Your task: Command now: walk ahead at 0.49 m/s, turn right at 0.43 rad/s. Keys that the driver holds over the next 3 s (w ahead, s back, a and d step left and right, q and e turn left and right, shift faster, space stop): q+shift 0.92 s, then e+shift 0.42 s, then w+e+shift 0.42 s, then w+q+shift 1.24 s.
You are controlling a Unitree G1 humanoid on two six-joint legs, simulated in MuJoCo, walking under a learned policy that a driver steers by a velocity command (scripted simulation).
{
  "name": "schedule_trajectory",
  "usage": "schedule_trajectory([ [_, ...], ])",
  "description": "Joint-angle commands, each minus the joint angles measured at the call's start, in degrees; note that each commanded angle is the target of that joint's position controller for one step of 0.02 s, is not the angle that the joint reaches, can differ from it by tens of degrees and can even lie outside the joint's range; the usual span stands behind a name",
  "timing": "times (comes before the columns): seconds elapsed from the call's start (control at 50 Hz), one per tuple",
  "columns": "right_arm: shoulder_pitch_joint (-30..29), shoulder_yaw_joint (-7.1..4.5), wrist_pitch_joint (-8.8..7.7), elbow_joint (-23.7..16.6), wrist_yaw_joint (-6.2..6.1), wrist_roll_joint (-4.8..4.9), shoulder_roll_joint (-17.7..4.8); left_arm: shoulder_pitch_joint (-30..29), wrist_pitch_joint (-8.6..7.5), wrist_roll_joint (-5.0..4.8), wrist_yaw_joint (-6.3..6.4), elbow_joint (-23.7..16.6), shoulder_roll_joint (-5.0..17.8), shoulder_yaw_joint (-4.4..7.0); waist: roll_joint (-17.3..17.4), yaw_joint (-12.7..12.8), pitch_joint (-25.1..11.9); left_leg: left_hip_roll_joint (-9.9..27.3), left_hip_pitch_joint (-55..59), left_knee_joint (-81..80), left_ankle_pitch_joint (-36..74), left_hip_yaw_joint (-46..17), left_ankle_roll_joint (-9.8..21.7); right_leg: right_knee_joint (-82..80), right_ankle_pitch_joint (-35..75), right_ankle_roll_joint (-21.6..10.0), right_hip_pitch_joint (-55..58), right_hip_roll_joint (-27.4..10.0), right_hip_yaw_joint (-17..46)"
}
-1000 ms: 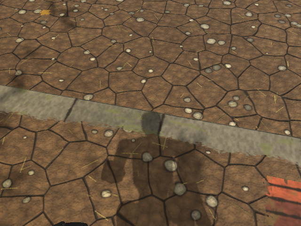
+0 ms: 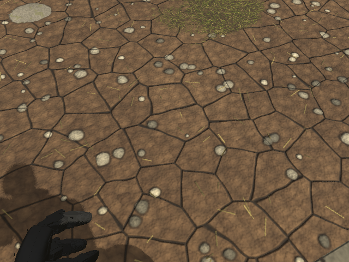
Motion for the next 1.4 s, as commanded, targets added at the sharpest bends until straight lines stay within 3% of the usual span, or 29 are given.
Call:
schedule_trajectory([
  [0.02, -3.0, -0.36, -1.48, -9.7, -0.58, -2.04, -5.8, 20.2, -0.34, 0.36, 3.77, 2.6, 16.7, 4.61, -13.7, 7.4, -19.3, -1.4, -40.8, 51.4, -16.5, -11.0, 1.3, 3.7, 60.6, -6.0, 58.2, -17.5, 26.0],
  [0.04, 2.8, -0.44, -2.04, -8.5, 0.62, 1.42, -9.5, 21.1, -0.40, 2.71, 3.65, 1.0, 12.6, 3.96, -6.7, 9.2, -37.5, -1.9, -44.3, 56.8, -14.1, -25.8, 2.3, -2.6, 49.8, -15.6, 65.3, -26.8, 40.2],
  [0.06, -1.2, -1.47, -1.44, -7.6, 0.45, 3.17, -12.4, 19.9, -0.34, 2.05, 2.89, 1.6, 10.0, 3.44, 3.3, 9.3, -31.7, -0.1, -42.7, 54.9, -10.1, -24.7, 2.0, -7.5, 38.9, -15.3, 55.0, -24.5, 36.0],
  [0.1, -5.2, -1.62, 0.65, -7.1, -0.72, 2.69, -10.0, 11.5, -2.01, -0.55, 2.44, 2.5, 5.7, 2.00, 10.6, 3.9, -15.0, 3.4, -43.2, 47.2, -4.5, -23.1, 0.6, -13.8, 22.1, -11.2, 33.4, -20.9, 26.8],
  [0.16, -1.4, -2.17, 3.93, -5.0, -1.40, 1.79, -6.9, 7.7, -3.47, 1.07, 2.10, 4.7, 3.8, 1.69, 5.6, -0.3, -9.4, 5.5, -32.2, 39.2, 0.7, -23.5, -0.7, -19.5, 22.2, -7.3, 14.9, -17.3, 14.8],
  [0.24, -7.1, -3.17, 4.76, -7.9, -1.61, 1.01, -6.5, 6.0, -2.62, 1.59, 4.65, 5.9, 3.9, 2.01, 1.1, 0.2, -8.2, 4.9, -39.3, 33.2, 10.3, -20.9, -1.7, -20.7, 24.4, -4.9, 17.7, -15.0, 4.2],
  [0.32, -12.4, -2.87, 5.29, -10.6, -0.47, 0.50, -4.9, 5.2, -0.25, 1.00, 6.98, 6.0, 3.9, 2.11, -0.2, 2.5, -7.6, 5.5, -42.4, 22.7, 17.7, -17.9, -1.6, -20.1, 14.9, -3.7, 23.4, -14.7, -1.0],
  [0.42, -18.0, -2.93, 6.06, -15.4, 2.05, 0.34, -5.4, 7.1, 2.43, 0.16, 7.40, 6.5, 6.5, 3.23, -1.3, 5.1, -6.4, 4.4, -43.7, 13.1, 13.5, -14.0, 0.8, -16.6, 11.3, -3.1, 30.2, -19.9, -1.7],
  [0.52, -13.8, -3.94, 6.32, -17.1, 3.56, 0.77, -6.2, 4.8, 3.30, -2.29, 7.35, 6.0, 7.4, 4.18, -1.3, 1.5, -7.8, -0.1, -33.8, -0.5, 11.1, -9.6, 6.5, -4.2, 19.2, 2.9, 32.3, -20.9, -4.9],
  [0.54, -8.7, -5.18, 5.92, -16.0, 2.83, 0.31, -8.6, 6.5, 3.27, -2.44, 7.11, 6.7, 6.6, 4.22, 2.7, -0.9, -9.5, -2.1, -24.6, -6.8, 21.7, -11.3, 9.3, 5.6, 18.0, 6.3, 28.0, -17.2, -7.0],
  [0.56, -5.3, -7.83, 5.63, -16.3, 1.35, -0.58, -17.5, 5.9, 2.68, -0.73, 6.81, 4.6, 5.9, 4.10, 16.9, -1.3, -10.4, 7.6, -13.6, -8.3, 56.0, -29.1, 14.8, 23.3, -3.5, 11.5, 12.7, -9.8, -8.5],
  [0.58, -6.1, -7.88, 5.27, -18.0, 1.13, -2.45, -20.4, 3.6, 2.00, 1.30, 6.16, 1.2, 3.1, 3.24, 24.6, 1.9, -17.6, 17.1, -1.6, -9.2, 63.5, -50.3, 27.2, 39.8, -41.2, 14.8, -6.0, 1.4, 0.2],
  [0.6, -7.4, -7.20, 4.41, -19.4, 2.17, -2.44, -17.7, 2.4, 1.38, 0.61, 5.33, 2.0, 5.4, 3.60, 13.9, -0.8, -22.8, 17.9, -0.4, -11.4, 56.5, -50.1, 27.0, 43.7, -41.3, 13.5, -7.9, 0.1, 11.8],
  [0.62, -10.5, -6.89, 3.95, -20.0, 2.23, -1.39, -16.3, 0.7, 1.11, -0.95, 5.22, 1.6, 5.2, 3.74, 9.3, 0.7, -18.8, 15.3, -3.6, -11.8, 49.3, -44.7, 24.0, 42.5, -36.6, 12.1, -9.3, -0.9, 12.8],
  [0.64, -14.1, -6.56, 4.27, -20.3, 1.83, 0.44, -14.5, 1.2, 1.15, -0.68, 5.75, 2.5, 4.6, 3.77, 4.9, 3.0, -13.5, 11.6, -8.7, -12.3, 42.7, -40.0, 20.4, 37.8, -31.7, 12.0, -9.9, -2.0, 12.8],
  [0.68, -18.6, -5.66, 5.50, -22.2, 0.42, 1.16, -11.6, 2.0, 1.74, 0.14, 6.50, 2.8, 5.4, 4.22, 7.6, 5.3, -11.4, 7.9, -16.0, -13.5, 36.3, -36.9, 17.3, 31.3, -26.0, 12.4, -5.4, -2.4, 12.7],
  [0.8, -17.6, -6.61, 6.99, -24.2, -1.63, 0.41, -13.6, 1.9, 1.78, -0.69, 6.67, 4.0, 3.0, 3.41, 10.6, 4.1, -13.2, 4.5, -16.3, -12.2, 29.6, -40.0, 15.2, 14.8, -20.6, 14.9, -1.6, 1.7, 14.4],
  [0.92, -19.4, -6.53, 8.20, -26.3, -1.44, 0.01, -13.9, 1.8, 0.75, -0.96, 5.80, 4.2, 4.8, 4.17, 14.4, 2.7, -11.2, 2.8, -19.4, -11.4, 21.0, -47.1, 13.9, 5.2, -19.7, 14.0, 3.8, 2.9, 15.9],
  [1.0, -21.8, -4.24, 8.00, -26.8, -0.84, -0.40, -10.4, 7.8, -0.33, -0.08, 4.46, 5.9, 5.4, 3.96, 14.1, 3.6, -14.2, 3.1, -20.4, -5.5, 28.9, -44.2, 12.8, -5.0, -12.4, 11.5, 16.0, -0.7, 12.3],
  [1.02, -20.0, -3.25, 7.84, -25.8, -0.59, -0.76, -8.2, 7.6, -0.43, 0.47, 4.07, 5.6, 4.5, 3.53, 11.8, 3.5, -13.3, 1.2, -22.5, -5.0, 24.1, -42.8, 11.1, -10.8, -5.6, 10.0, 20.9, -2.3, 13.4],
  [1.06, -11.4, -1.83, 7.15, -24.2, 0.04, -2.84, -4.1, 2.0, -0.08, 2.79, 4.05, 4.1, 4.9, 2.06, -7.6, -4.5, -9.4, -8.9, -23.6, 2.6, -4.8, -31.0, 4.1, -16.5, 6.2, 0.4, 18.7, -14.9, 29.7],
  [1.08, -13.2, -2.30, 6.68, -23.9, 0.01, -3.32, -6.5, 0.3, -0.04, 2.51, 3.97, 3.5, 2.3, 1.29, -9.0, -3.6, -7.2, -5.8, -21.0, 0.1, -1.5, -28.4, 1.9, -18.7, -3.4, -2.5, 13.2, -15.6, 33.9],
  [1.1, -16.8, -2.85, 6.21, -23.6, -0.01, -3.14, -8.2, 0.6, 0.21, 1.22, 3.87, 3.0, 2.7, 1.50, -6.0, -1.5, -6.0, -5.3, -19.3, -3.8, 3.6, -27.2, 2.0, -18.0, -9.8, 0.3, 13.1, -11.5, 30.5],
  [1.16, -22.4, -3.46, 5.93, -24.6, -0.23, -2.33, -8.1, 5.6, 1.07, -1.45, 4.51, 2.7, 11.9, 4.23, -4.7, 1.9, -3.6, -6.6, -20.7, -3.5, 6.5, -23.5, 2.8, -17.2, -17.2, 3.1, 13.3, -8.5, 31.9],
  [1.18, -21.8, -3.42, 5.62, -24.3, -0.29, -1.90, -7.5, 6.3, 1.47, -1.62, 4.92, 2.1, 12.3, 4.61, -5.6, 2.1, -3.4, -7.0, -22.2, -2.9, 5.3, -22.1, 2.9, -16.7, -16.5, 2.5, 14.3, -8.6, 33.1],
  [1.28, -17.7, -4.07, 3.98, -21.8, -0.23, -0.80, -5.5, 7.2, 3.09, -2.41, 5.76, -0.8, 9.5, 5.38, -6.6, 2.1, -9.6, -6.8, -22.4, -5.0, 5.8, -21.6, 3.5, -9.9, 1.8, 0.3, 21.3, -8.0, 37.3],
  [1.32, -16.6, -5.10, 4.02, -20.6, -0.03, -1.36, -8.4, 6.5, 3.70, -2.96, 5.77, -2.9, 7.7, 5.24, 2.2, 3.1, -11.3, -0.6, -14.5, -8.6, 18.0, -26.0, 6.8, -3.2, -2.3, 4.1, 13.2, -2.8, 30.4],
  [1.36, -16.9, -6.00, 4.31, -20.7, -0.22, -2.79, -10.6, 9.1, 3.48, -2.85, 5.07, -2.9, 6.8, 5.04, 20.1, 3.3, -10.7, 17.5, -5.1, -16.4, 29.4, -42.3, 17.9, 14.6, -34.2, 10.0, -5.1, 4.7, 15.9],
  [1.4, -16.2, -5.22, 3.51, -21.2, -0.91, -1.34, -8.4, 7.2, 3.36, -2.76, 4.28, -3.3, 8.9, 5.69, 10.0, 2.4, -7.9, 20.0, -5.8, -20.2, 3.9, -41.9, 17.5, 29.0, -29.6, 10.9, -13.1, -4.2, 14.4],
])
